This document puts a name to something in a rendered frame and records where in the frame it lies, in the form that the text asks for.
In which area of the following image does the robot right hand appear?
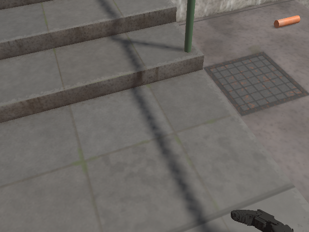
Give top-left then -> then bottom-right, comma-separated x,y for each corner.
231,209 -> 294,232

